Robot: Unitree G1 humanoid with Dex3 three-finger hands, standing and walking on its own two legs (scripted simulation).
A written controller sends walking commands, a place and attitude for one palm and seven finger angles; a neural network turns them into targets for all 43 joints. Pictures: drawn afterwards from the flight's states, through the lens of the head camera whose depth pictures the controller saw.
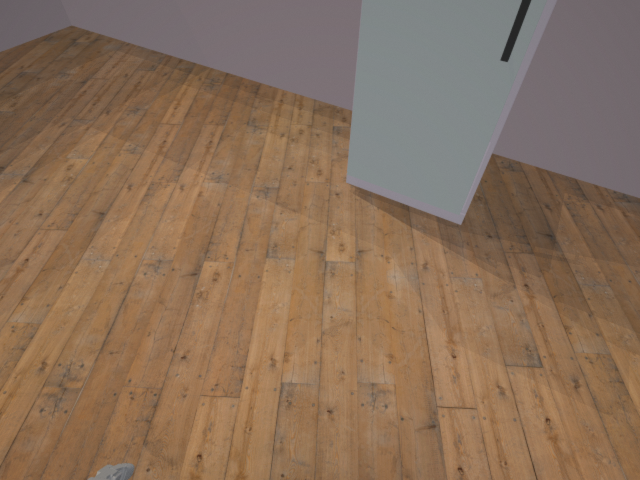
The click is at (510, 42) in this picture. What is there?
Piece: fridge door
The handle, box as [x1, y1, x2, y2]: [500, 0, 530, 61]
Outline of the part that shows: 530,0 522,0 500,60 507,61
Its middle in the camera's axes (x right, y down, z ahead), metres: +0.55 -0.66 +1.00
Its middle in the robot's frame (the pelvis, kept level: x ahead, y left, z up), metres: +1.24 -0.48 +0.17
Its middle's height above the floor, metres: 0.94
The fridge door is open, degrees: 0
